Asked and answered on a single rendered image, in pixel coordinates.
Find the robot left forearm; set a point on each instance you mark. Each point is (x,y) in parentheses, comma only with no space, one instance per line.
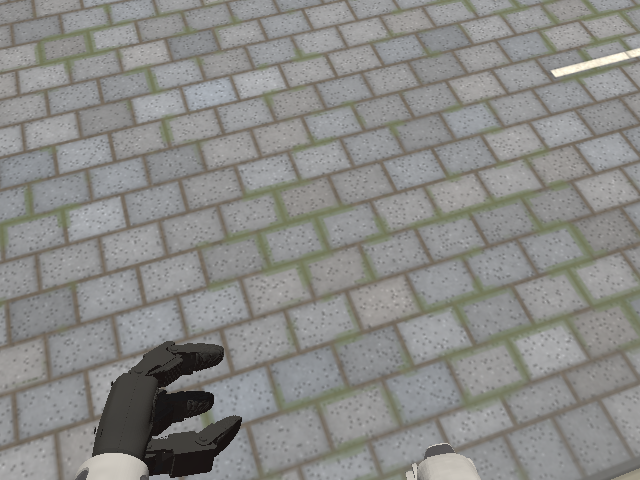
(113,466)

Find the robot right thigh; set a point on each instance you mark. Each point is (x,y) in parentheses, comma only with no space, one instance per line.
(449,466)

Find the robot right shin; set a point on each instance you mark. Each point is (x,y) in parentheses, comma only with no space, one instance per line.
(441,448)

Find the robot left hand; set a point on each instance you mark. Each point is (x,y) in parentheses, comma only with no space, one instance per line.
(136,409)

